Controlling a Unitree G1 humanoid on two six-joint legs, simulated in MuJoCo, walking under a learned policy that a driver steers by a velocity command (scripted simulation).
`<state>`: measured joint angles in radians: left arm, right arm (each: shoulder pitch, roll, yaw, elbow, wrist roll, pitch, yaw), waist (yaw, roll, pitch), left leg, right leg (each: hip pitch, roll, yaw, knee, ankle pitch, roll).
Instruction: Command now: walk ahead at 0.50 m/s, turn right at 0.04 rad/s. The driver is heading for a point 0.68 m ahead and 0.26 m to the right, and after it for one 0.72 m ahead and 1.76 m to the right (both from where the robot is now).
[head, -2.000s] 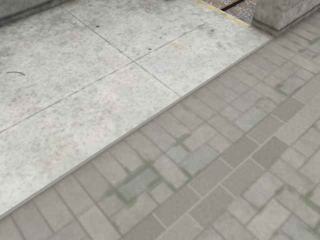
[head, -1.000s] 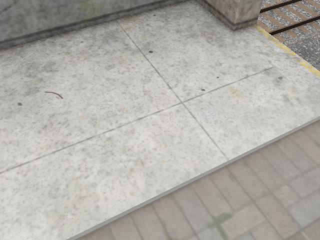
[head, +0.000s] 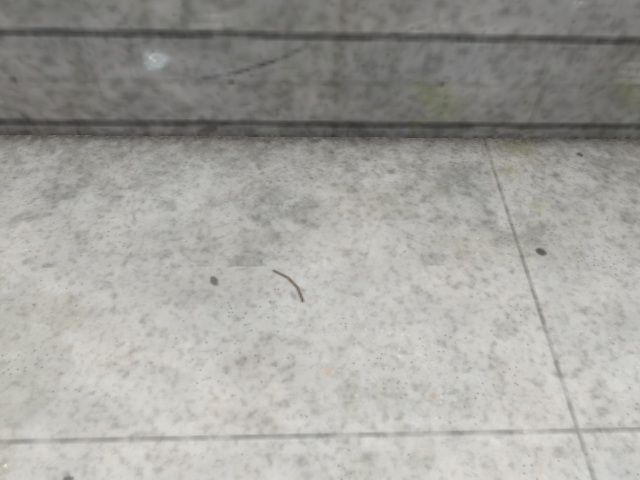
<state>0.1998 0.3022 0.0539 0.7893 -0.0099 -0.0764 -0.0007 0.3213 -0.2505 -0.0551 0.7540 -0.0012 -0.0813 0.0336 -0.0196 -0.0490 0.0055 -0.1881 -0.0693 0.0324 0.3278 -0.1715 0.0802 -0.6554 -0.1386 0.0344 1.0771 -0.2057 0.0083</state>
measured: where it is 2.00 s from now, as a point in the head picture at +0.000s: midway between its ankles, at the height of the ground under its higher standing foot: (515, 311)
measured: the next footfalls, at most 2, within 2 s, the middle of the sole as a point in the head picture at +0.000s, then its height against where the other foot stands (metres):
right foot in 0.32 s outside the picture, level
left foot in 0.82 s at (339, 409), level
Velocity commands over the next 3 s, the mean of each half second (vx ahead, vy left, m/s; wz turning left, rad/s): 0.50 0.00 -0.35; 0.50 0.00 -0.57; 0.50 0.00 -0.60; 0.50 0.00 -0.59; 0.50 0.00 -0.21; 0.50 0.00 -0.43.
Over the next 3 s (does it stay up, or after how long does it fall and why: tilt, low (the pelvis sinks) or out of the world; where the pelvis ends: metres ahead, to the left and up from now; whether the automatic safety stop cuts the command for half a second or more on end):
stays up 1.00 -0.90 0.00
